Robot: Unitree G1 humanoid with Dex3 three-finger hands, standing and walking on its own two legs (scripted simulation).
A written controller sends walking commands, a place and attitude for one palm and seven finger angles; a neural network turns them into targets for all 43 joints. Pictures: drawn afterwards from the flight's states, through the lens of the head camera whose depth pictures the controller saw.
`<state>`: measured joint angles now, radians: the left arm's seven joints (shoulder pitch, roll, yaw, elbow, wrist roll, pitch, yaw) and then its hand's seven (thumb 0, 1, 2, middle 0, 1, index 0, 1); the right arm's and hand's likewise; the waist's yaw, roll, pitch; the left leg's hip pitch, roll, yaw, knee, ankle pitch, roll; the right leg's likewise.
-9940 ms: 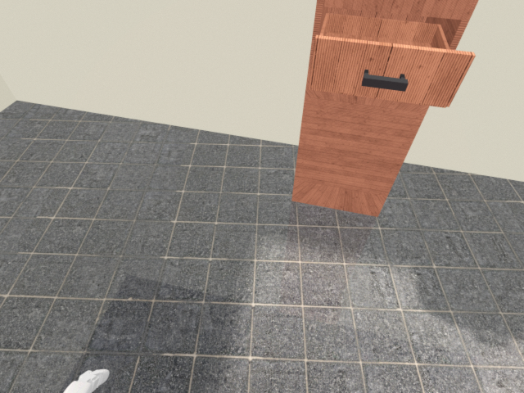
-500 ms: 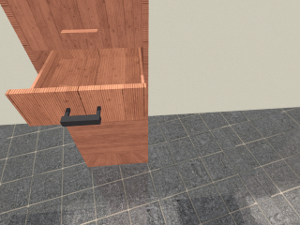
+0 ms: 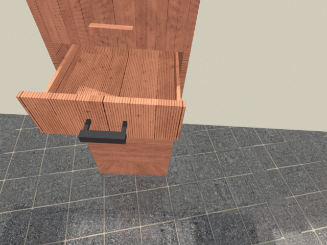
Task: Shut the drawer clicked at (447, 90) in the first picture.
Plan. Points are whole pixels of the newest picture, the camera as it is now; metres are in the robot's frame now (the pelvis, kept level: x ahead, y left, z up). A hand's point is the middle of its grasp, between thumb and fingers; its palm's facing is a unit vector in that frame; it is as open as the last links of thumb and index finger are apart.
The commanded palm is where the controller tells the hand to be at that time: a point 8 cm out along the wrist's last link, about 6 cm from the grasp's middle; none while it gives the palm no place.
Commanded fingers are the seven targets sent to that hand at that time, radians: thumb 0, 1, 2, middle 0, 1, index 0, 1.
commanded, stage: come to a stop and stand still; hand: left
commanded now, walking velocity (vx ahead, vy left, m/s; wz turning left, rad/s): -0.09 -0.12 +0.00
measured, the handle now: (104, 130) +0.36 +0.18 +0.07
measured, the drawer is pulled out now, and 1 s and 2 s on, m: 0.23 0.23 0.23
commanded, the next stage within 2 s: look again from close up in 1.24 s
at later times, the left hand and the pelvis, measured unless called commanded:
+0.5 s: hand out of the picture +0.03 +0.13 -0.16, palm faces -0.03 -0.97 -0.26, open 7.4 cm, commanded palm none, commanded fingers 0.00 0.90 0.90 -0.20 -0.30 -0.20 -0.30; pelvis -0.02 -0.05 -0.01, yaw +0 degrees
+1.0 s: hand out of the picture -0.01 +0.09 -0.17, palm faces +0.00 -0.98 -0.17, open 7.4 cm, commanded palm none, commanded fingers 0.00 0.90 0.90 -0.20 -0.30 -0.20 -0.30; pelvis +0.00 -0.08 +0.00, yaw +0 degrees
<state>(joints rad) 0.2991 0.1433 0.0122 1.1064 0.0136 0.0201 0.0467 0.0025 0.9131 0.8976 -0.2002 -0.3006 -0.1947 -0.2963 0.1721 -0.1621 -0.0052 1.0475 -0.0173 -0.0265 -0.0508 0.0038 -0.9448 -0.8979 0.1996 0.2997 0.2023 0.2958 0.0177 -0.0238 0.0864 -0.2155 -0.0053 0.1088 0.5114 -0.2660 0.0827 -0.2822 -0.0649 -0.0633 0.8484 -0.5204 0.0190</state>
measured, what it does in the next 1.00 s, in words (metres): steps on the spot: right foot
